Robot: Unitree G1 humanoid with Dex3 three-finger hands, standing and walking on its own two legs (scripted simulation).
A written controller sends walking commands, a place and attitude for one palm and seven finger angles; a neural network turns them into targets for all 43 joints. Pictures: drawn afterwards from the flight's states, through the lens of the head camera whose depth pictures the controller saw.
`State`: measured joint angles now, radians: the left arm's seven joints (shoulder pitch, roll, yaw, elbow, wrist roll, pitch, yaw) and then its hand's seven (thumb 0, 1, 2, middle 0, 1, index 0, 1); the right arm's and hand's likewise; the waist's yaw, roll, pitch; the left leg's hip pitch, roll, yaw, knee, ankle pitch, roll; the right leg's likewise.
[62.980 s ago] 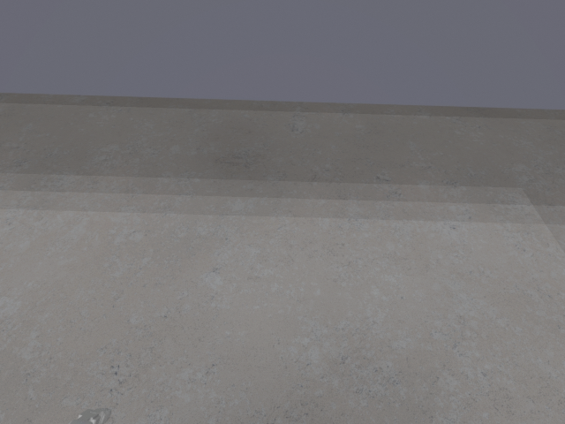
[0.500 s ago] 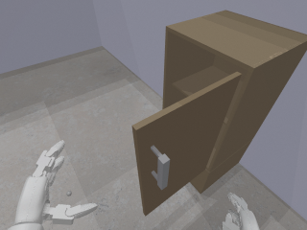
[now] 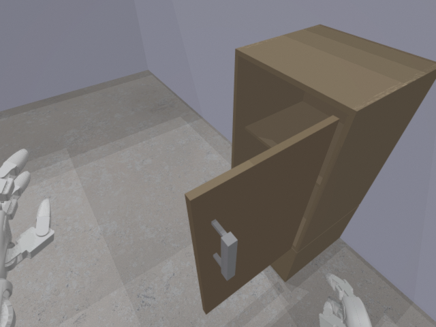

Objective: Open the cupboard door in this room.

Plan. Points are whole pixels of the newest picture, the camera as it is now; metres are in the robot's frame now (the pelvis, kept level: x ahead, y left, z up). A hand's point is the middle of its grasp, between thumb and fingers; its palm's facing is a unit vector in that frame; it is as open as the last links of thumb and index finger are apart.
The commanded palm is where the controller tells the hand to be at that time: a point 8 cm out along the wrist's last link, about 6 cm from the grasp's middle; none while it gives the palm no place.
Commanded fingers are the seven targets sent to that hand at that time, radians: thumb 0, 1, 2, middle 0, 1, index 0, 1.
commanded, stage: draw the hand back to the body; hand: left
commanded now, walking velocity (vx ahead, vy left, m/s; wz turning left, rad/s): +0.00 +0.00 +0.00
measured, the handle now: (222, 250) +0.29 +0.03 -0.03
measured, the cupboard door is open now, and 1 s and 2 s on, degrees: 91 91 91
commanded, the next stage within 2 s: step back with the hand held close in 0.30 s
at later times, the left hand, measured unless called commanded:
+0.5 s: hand (57, 235) +0.18 +0.25 +0.16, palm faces +0.44 -0.80 -0.42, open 7.4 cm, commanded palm +0.13 +0.28 +0.18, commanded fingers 0.00 0.90 0.90 -0.20 -0.30 -0.20 -0.30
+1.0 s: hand (23, 267) +0.14 +0.27 +0.16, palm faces +0.36 -0.79 -0.50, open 7.4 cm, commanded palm +0.08 +0.31 +0.18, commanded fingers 0.00 0.90 0.90 -0.20 -0.30 -0.20 -0.30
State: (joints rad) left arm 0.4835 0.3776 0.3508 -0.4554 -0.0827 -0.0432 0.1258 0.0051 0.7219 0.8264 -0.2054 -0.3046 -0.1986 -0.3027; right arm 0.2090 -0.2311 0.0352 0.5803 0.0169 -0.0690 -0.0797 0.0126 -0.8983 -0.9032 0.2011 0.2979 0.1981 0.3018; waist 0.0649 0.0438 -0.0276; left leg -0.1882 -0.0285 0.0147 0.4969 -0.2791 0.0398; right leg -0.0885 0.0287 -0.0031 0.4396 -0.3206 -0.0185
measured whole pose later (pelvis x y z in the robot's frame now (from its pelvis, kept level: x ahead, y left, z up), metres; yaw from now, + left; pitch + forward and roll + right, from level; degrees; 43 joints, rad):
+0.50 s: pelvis -0.01 -0.02 +0.00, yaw +0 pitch -2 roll -1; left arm 0.48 0.36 0.35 -0.40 -0.08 -0.08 0.11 0.01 0.89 0.90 -0.21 -0.31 -0.21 -0.30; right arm 0.19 -0.23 0.02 0.61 0.02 -0.05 -0.08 0.01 -0.90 -0.90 0.20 0.30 0.20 0.30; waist 0.05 0.06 -0.01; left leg -0.17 0.00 0.00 0.47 -0.25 0.02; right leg -0.06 0.06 -0.01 0.38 -0.28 -0.04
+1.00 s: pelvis -0.07 +0.01 +0.00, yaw -1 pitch +0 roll -1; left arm 0.58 0.44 0.40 -0.49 -0.06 -0.15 0.15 0.01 0.89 0.90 -0.22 -0.31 -0.21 -0.30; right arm 0.19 -0.23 -0.01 0.54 0.02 0.03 -0.09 0.01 -0.90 -0.90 0.20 0.30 0.20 0.30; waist 0.00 0.02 0.02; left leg -0.33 -0.01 0.04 0.49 -0.17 0.06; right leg -0.25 0.04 0.01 0.46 -0.21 0.00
